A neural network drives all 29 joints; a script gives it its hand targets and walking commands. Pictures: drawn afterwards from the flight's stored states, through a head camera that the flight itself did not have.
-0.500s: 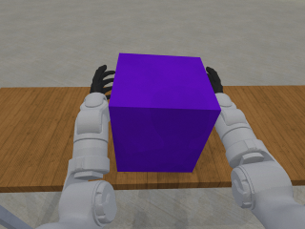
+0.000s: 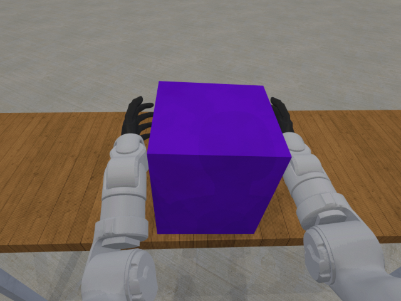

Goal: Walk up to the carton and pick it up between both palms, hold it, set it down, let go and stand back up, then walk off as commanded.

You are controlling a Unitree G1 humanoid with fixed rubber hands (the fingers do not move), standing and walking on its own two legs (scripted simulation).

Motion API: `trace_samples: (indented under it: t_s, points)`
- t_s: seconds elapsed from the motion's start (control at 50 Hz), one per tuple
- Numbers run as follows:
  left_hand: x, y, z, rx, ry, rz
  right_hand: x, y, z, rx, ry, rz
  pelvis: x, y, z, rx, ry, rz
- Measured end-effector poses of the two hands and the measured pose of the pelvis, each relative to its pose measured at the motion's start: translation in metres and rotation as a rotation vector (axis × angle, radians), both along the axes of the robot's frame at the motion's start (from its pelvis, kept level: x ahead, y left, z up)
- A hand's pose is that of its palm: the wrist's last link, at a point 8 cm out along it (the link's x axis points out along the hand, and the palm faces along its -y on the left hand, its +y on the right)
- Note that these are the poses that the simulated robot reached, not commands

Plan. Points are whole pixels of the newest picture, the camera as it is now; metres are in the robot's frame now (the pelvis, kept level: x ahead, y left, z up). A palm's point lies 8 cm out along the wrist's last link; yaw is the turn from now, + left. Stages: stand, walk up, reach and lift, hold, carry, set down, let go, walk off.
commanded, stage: set down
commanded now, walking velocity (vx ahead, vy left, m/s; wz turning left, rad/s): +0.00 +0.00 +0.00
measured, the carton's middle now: (209, 161) +0.37 -0.01 +0.11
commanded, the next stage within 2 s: none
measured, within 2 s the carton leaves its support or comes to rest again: rests again in 0.50 s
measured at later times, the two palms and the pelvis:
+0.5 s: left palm (136, 147) +0.38 +0.13 +0.14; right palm (281, 144) +0.39 -0.17 +0.13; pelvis +0.00 +0.00 +0.00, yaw +0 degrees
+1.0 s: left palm (133, 151) +0.38 +0.14 +0.13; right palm (278, 147) +0.39 -0.16 +0.12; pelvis +0.00 +0.00 +0.00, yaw +0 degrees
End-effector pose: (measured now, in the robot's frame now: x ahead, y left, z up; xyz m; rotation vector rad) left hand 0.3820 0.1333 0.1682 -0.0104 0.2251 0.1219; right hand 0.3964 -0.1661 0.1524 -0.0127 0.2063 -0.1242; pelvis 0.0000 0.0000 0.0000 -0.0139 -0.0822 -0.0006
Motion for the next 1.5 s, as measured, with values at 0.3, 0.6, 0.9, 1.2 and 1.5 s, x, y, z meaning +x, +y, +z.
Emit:
trace_samples:
  t_s: [0.3,0.6,0.9,1.2,1.5]
  points:
    - [-0.001,-0.001,-0.014,0.002,0.008,0.0,-0.002,-0.001,-0.014,-0.005,0.005,0.002,0.0,0.0,0.0,0.0,0.001,0.0]
    - [-0.003,-0.002,-0.027,0.005,0.011,-0.004,-0.004,-0.003,-0.026,-0.003,0.003,0.003,0.001,-0.001,0.0,0.001,0.003,0.0]
    - [-0.005,0.003,-0.031,0.017,0.008,-0.004,-0.005,0.002,-0.028,0.001,-0.028,0.014,0.0,-0.001,0.0,0.001,0.002,0.0]
    - [-0.005,0.008,-0.039,0.012,0.014,-0.007,-0.003,0.006,-0.033,0.007,-0.056,0.022,0.0,-0.001,0.0,0.002,0.003,0.0]
    - [-0.003,0.009,-0.04,0.016,-0.005,-0.012,-0.003,0.005,-0.034,0.004,-0.074,0.028,0.0,-0.003,0.001,0.003,0.003,0.001]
